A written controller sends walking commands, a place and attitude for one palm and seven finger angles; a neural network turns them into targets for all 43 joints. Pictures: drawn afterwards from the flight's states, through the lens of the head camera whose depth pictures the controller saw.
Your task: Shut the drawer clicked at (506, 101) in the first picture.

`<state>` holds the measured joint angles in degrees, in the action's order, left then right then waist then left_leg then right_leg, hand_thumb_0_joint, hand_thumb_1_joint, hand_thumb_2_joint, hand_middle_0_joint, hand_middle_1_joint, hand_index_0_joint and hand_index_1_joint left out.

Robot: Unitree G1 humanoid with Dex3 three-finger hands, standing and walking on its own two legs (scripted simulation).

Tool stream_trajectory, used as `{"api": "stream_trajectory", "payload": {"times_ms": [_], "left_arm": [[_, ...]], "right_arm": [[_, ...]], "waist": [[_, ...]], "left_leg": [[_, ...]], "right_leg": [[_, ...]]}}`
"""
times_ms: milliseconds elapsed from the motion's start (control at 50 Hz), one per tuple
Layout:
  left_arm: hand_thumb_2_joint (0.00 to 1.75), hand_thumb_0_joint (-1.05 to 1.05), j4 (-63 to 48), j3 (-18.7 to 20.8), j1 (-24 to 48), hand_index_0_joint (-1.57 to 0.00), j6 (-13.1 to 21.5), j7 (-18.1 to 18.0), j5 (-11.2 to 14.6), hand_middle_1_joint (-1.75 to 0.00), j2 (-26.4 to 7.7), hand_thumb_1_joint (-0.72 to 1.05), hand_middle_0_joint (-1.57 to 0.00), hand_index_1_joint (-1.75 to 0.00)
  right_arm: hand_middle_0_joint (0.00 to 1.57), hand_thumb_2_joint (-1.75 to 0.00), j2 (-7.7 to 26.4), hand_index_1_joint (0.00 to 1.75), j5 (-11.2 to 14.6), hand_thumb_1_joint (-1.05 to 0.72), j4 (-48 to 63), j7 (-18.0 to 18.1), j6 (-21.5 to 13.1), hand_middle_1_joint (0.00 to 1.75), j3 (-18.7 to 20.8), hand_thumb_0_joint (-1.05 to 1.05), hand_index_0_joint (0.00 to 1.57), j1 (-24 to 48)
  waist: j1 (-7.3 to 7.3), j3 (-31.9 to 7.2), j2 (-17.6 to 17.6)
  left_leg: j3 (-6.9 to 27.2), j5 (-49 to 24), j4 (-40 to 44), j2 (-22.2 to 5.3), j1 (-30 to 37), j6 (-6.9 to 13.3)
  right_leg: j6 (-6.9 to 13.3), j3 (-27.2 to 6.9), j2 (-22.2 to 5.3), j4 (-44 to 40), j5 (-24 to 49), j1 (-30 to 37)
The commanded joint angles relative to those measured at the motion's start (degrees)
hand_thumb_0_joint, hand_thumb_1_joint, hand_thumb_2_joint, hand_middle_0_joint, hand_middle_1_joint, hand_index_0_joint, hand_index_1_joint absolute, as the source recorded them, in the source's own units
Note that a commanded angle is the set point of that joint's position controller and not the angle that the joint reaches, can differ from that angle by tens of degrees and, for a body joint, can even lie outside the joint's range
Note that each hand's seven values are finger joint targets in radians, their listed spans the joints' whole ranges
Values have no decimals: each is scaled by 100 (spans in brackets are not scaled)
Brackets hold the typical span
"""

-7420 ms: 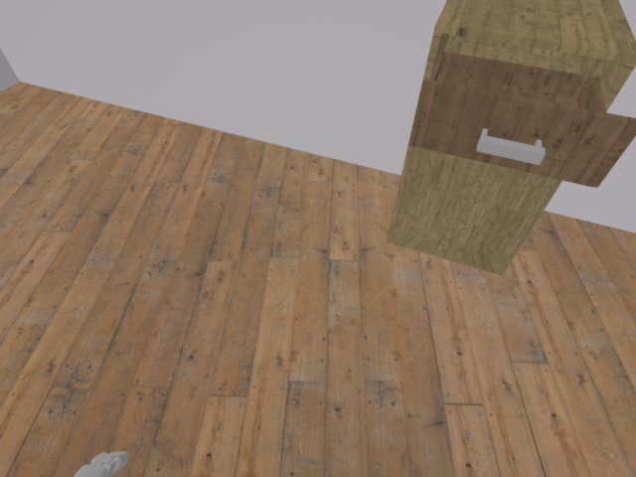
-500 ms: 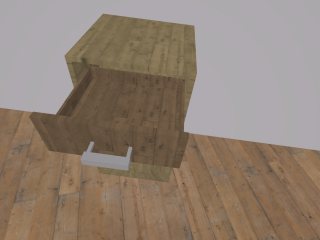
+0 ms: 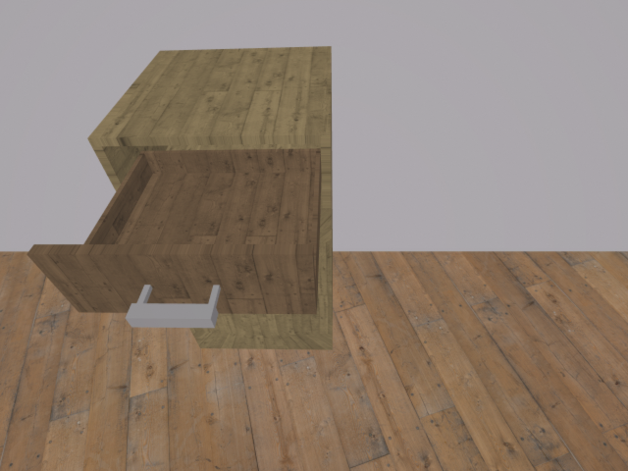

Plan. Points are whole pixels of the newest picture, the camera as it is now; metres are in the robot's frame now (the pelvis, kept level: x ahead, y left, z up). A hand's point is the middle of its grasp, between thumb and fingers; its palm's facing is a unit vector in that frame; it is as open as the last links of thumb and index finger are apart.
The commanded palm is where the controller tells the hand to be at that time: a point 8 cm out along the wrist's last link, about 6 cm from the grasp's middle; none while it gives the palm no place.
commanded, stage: come to a stop and stand still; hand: left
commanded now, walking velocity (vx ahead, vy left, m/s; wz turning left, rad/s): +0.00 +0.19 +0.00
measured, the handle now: (177, 303) +0.36 +0.25 -0.02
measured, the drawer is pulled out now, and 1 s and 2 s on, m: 0.28 0.28 0.28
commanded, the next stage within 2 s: look again from close up in 0.80 s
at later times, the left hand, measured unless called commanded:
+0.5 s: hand out of the picture +0.00 +0.26 -0.19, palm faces +0.05 -0.97 -0.23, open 7.3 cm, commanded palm none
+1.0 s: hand out of the picture +0.02 +0.26 -0.19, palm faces -0.01 -0.98 -0.21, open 7.3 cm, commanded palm none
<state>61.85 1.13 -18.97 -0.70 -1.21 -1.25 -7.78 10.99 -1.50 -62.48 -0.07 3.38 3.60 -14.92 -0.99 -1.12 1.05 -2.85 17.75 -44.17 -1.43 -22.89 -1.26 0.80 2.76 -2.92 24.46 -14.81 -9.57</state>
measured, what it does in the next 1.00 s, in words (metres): steps on the spot: left foot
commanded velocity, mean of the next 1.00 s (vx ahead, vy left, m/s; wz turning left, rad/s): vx -0.01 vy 0.01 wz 0.00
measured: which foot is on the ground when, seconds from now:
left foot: up 0.00-0.24, down 0.26-1.00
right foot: down 0.00-1.00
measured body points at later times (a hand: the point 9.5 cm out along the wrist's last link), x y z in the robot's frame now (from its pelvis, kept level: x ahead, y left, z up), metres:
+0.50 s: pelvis -0.01 +0.07 -0.02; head +0.00 +0.07 +0.43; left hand +0.00 +0.31 -0.17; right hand +0.06 -0.16 -0.16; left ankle -0.03 +0.15 -0.75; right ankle -0.02 -0.10 -0.75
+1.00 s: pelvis +0.00 +0.08 -0.01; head +0.03 +0.07 +0.44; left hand +0.02 +0.31 -0.17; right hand +0.01 -0.15 -0.17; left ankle -0.03 +0.15 -0.75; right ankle -0.02 -0.10 -0.75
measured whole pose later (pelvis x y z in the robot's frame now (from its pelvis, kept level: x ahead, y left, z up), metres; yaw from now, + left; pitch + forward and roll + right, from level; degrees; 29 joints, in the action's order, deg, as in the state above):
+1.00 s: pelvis +0.00 +0.08 -0.01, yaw +0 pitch -1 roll +0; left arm 61.0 -0.8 -13.4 -1.1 -1.7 -0.5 -10.4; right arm 10.0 -1.0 -61.7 1.3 -0.5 -1.2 -14.7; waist 0.0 4.4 -0.4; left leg -7.1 17.7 -27.1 1.9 -8.5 3.6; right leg -4.5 0.4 -7.2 27.9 -16.1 -10.6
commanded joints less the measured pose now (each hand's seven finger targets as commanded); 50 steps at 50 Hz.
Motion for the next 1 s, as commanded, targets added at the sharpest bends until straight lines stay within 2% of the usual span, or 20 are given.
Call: {"api": "stream_trajectory", "payload": {"times_ms": [0,40,120,160,180,200,220,240,260,280,300,320,340,420,440,480,560,680,840,980], "left_arm": [[90,0,-299,219,-38,-20,226,-74,12,-30,-959,90,-20,-30],[90,0,-185,242,-333,-20,229,-98,-5,-30,-962,90,-20,-30],[90,0,-32,294,-436,-20,191,-154,-31,-30,-1066,90,-20,-30],[90,0,-16,289,-167,-20,161,-169,-16,-30,-1044,90,-20,-30],[90,0,-14,269,-22,-20,143,-171,15,-30,-995,90,-20,-30],[90,0,-31,259,94,-20,121,-168,46,-30,-895,90,-20,-30],[90,0,65,118,-456,-20,283,-361,1,-30,-793,90,-20,-30],[90,0,-244,204,-176,-20,343,-313,-38,-30,-1137,90,-20,-30],[90,0,-401,244,-18,-20,367,-288,-65,-30,-1143,90,-20,-30],[90,0,-435,172,147,-20,300,-241,-25,-30,-1025,90,-20,-30],[90,0,-486,143,193,-20,227,-202,-13,-30,-927,90,-20,-30],[90,0,-478,92,113,-20,158,-179,3,-30,-804,90,-20,-30],[90,0,-455,51,-9,-20,119,-167,6,-30,-727,90,-20,-30],[90,0,-469,-14,11,-20,64,-116,8,-30,-728,90,-20,-30],[90,0,-503,-14,62,-20,50,-105,9,-30,-757,90,-20,-30],[90,0,-574,-15,125,-20,22,-100,7,-30,-780,90,-20,-30],[90,0,-568,-31,117,-20,31,-84,19,-30,-846,90,-20,-30],[90,0,-506,-39,198,-20,31,-94,48,-30,-918,90,-20,-30],[90,0,-343,-56,195,-20,52,-104,56,-30,-933,90,-20,-30],[90,0,-224,-45,169,-20,59,-113,60,-30,-842,90,-20,-30]], "right_arm": [[20,-90,272,30,28,-90,323,-18,-206,30,4,0,20,-89],[20,-90,303,30,43,-90,426,24,-217,30,-10,0,20,64],[20,-90,198,30,117,-90,481,94,-225,30,-64,0,20,191],[20,-90,143,30,135,-90,348,124,-247,30,-76,0,20,-91],[20,-90,109,30,128,-90,231,137,-275,30,-90,0,20,-297],[20,-90,176,30,112,-90,129,147,-331,30,-97,0,20,-460],[20,-90,491,30,70,-90,568,92,-422,30,-112,0,20,19],[20,-90,251,30,61,-90,718,61,-353,30,-128,0,20,-373],[20,-90,291,30,31,-90,751,53,-337,30,-172,0,20,-474],[20,-90,277,30,41,-90,729,60,-381,30,-186,0,20,-501],[20,-90,395,30,38,-90,755,46,-446,30,-200,0,20,-465],[20,-90,553,30,41,-90,793,80,-465,30,-211,0,20,-338],[20,-90,623,30,49,-90,862,110,-464,30,-222,0,20,-206],[20,-90,674,30,51,-90,962,126,-443,30,-240,0,20,-48],[20,-90,713,30,49,-90,963,118,-445,30,-249,0,20,-71],[20,-90,777,30,38,-90,930,123,-458,30,-246,0,20,-75],[20,-90,762,30,45,-90,879,135,-474,30,-268,0,20,-7],[20,-90,806,30,53,-90,704,151,-498,30,-288,0,20,-47],[20,-90,713,30,70,-90,451,145,-492,30,-311,0,20,-96],[20,-90,588,30,80,-90,269,166,-508,30,-312,0,20,-207]], "waist": [[-37,576,-791],[-189,355,-944],[-281,25,-1141],[-100,-42,-1281],[14,-73,-1150],[83,-79,-873],[-85,269,-361],[160,-95,-509],[225,-22,-449],[297,-7,21],[238,67,619],[126,223,1078],[45,349,1095],[31,579,48],[63,603,107],[45,620,407],[20,454,117],[39,278,65],[51,266,-69],[47,302,49]], "left_leg": [[120,-32,-294,-84,-466,-122],[137,268,-121,-98,-541,-165],[46,628,687,-14,-93,-163],[-45,76,1564,35,611,-142],[-106,-554,2144,70,1210,-111],[1,-1113,2445,-96,1665,-43],[-23,-1007,1097,-389,1048,10],[-10,123,1125,-220,782,106],[-36,133,1317,-281,864,111],[64,-255,1555,-254,1040,133],[370,-1254,1758,-438,982,200],[643,-1732,1983,-656,762,346],[735,-1821,2115,-743,661,455],[652,-930,2216,-561,599,436],[677,-730,2335,-544,584,417],[782,-1065,2542,-644,670,423],[686,-1448,2516,-596,966,424],[528,-2291,2391,-554,1316,353],[357,-2115,2324,-462,1393,340],[310,-2159,2345,-454,1437,343]], "right_leg": [[585,-966,-1330,-1267,437,101],[745,-1055,-1503,-923,1623,622],[877,-1045,-1573,-370,3365,932],[706,-894,-1377,-129,3232,588],[520,-763,-1199,-36,2795,222],[325,-585,-920,173,2220,-88],[133,-775,-783,202,3270,-59],[270,-950,-1066,-58,2107,-67],[377,-876,-1044,52,1829,-174],[325,-569,-810,342,1132,-367],[181,-202,-455,724,764,-364],[62,19,-182,787,35,-323],[21,93,-72,748,-350,-284],[38,-87,-171,446,-117,-330],[30,-99,-180,441,-130,-341],[-17,-18,-134,593,-143,-345],[-38,-97,-211,436,178,-272],[-79,-152,-296,402,595,-147],[-76,-214,-404,259,987,-5],[-82,-209,-386,224,1058,25]]}}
